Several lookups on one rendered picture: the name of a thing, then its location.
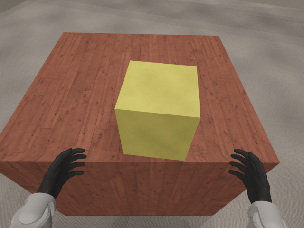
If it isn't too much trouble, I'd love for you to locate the pedestal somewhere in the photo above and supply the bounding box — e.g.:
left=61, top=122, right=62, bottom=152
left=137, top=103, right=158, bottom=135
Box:
left=0, top=32, right=280, bottom=216

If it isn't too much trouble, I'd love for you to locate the robot left forearm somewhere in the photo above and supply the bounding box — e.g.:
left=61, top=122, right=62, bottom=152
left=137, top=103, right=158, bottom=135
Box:
left=10, top=193, right=56, bottom=228

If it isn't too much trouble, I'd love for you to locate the carton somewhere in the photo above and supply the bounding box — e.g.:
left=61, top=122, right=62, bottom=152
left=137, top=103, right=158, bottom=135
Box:
left=115, top=60, right=200, bottom=161

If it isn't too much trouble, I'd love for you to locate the left robot hand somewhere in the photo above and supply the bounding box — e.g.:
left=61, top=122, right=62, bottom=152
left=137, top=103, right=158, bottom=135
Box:
left=37, top=148, right=87, bottom=198

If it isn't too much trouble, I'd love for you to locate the right robot hand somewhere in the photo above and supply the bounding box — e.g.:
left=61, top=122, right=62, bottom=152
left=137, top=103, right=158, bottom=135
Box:
left=228, top=149, right=272, bottom=204

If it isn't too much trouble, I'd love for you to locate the robot right forearm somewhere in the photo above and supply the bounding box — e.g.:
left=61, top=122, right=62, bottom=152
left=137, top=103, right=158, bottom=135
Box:
left=247, top=201, right=289, bottom=228

